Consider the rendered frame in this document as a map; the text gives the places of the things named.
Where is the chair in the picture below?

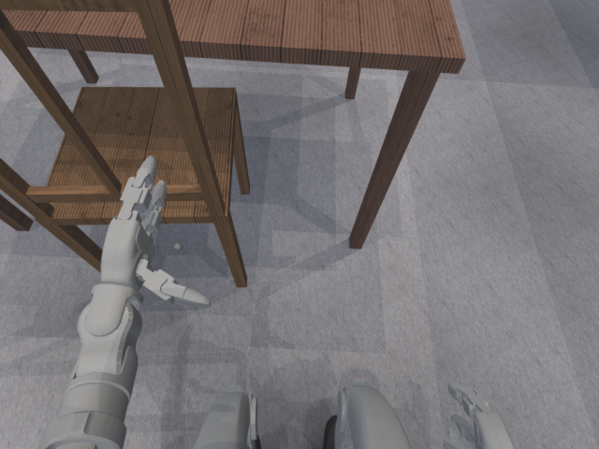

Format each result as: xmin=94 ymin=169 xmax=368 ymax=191
xmin=0 ymin=0 xmax=250 ymax=287

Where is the robot left hand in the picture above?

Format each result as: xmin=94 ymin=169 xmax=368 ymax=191
xmin=100 ymin=155 xmax=211 ymax=308

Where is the robot left forearm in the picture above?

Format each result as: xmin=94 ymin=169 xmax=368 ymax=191
xmin=37 ymin=282 xmax=143 ymax=449

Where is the robot right shin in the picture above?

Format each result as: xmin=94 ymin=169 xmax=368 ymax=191
xmin=334 ymin=378 xmax=370 ymax=449

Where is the left robot thigh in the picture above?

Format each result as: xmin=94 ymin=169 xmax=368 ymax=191
xmin=193 ymin=392 xmax=257 ymax=449

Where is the table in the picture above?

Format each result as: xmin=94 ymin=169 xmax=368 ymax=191
xmin=0 ymin=0 xmax=466 ymax=249

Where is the robot right hand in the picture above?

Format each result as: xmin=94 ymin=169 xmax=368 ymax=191
xmin=443 ymin=382 xmax=516 ymax=449

